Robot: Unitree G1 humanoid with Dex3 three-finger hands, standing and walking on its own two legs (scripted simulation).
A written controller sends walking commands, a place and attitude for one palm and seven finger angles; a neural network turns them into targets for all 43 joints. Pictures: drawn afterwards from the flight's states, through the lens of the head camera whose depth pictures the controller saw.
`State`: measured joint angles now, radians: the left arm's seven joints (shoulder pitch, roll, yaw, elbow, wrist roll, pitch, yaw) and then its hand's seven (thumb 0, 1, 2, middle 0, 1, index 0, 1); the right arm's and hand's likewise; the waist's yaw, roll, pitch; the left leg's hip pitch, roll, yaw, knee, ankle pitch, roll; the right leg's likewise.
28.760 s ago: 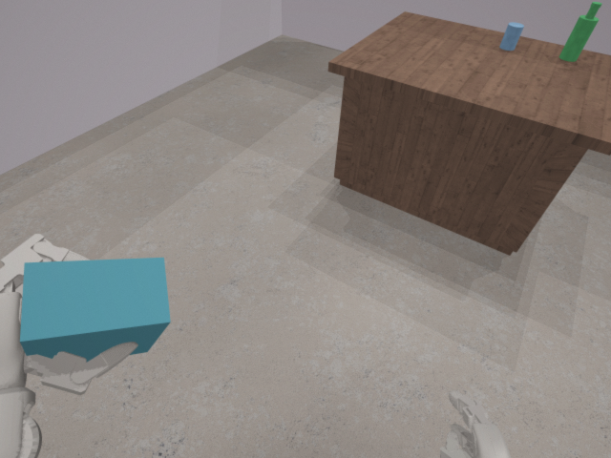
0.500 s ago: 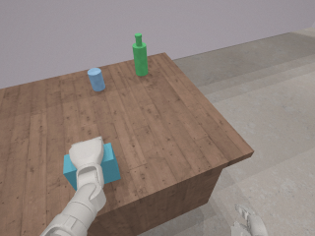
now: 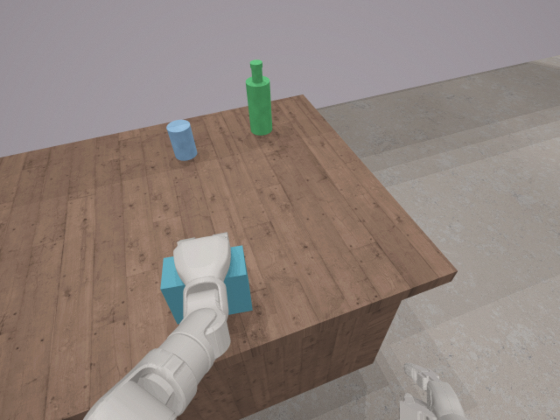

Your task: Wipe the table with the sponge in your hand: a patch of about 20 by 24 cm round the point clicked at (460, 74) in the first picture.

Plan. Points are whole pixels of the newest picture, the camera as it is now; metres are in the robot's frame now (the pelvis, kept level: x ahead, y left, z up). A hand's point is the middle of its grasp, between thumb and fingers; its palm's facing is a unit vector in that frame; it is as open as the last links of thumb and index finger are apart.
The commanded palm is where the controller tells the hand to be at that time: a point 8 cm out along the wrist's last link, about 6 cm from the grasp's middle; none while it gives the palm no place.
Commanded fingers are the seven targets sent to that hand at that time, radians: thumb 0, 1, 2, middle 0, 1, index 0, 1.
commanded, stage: slide across to the third lane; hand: left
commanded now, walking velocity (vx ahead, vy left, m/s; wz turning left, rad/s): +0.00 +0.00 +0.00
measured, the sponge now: (211, 290) +0.34 +0.17 -0.04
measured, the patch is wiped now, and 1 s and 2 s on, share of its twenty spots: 0.90 1.00 1.00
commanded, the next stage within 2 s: wipe forward along the third lane in 0.02 s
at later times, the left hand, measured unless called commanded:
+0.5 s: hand (218, 263) +0.37 +0.16 -0.01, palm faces -0.09 -0.01 -1.00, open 10.0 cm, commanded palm +0.35 +0.15 +0.02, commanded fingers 0.00 0.10 1.30 -1.20 -1.60 -1.20 -1.60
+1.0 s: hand (210, 240) +0.42 +0.19 -0.01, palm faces -0.09 -0.01 -1.00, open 10.0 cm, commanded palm +0.40 +0.19 +0.02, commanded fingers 0.00 0.10 1.30 -1.20 -1.60 -1.20 -1.60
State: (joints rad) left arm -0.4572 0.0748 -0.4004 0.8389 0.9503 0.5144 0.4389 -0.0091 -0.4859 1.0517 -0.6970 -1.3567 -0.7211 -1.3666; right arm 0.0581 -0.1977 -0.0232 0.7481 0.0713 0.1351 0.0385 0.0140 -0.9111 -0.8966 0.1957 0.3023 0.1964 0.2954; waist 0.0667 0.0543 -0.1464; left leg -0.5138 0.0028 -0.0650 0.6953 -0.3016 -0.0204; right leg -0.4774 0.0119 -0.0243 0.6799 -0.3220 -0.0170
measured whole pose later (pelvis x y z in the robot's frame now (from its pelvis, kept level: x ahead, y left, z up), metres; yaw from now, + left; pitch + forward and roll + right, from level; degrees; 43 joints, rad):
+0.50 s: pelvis -0.02 -0.01 +0.00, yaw -1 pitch +10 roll +0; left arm -0.66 0.10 -0.24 1.11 0.95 0.50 0.49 -0.01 -0.50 1.05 -0.71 -1.35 -0.74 -1.36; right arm 0.11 -0.23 -0.03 0.79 0.06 0.11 -0.02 0.01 -0.91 -0.90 0.19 0.30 0.20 0.30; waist -0.01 0.04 -0.16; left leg -0.61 0.03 -0.05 0.69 -0.27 -0.03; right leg -0.59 0.04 -0.01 0.70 -0.29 -0.03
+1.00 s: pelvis -0.02 +0.00 -0.01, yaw -3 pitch +16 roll -1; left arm -0.84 0.21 -0.13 1.25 0.96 0.47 0.49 0.00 -0.51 1.06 -0.73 -1.34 -0.75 -1.35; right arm 0.19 -0.23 -0.01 0.79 0.05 0.06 -0.01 0.01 -0.91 -0.90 0.20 0.30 0.20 0.30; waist -0.08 0.03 -0.17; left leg -0.76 0.03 -0.04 0.77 -0.29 -0.02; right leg -0.73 0.04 0.01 0.74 -0.29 -0.01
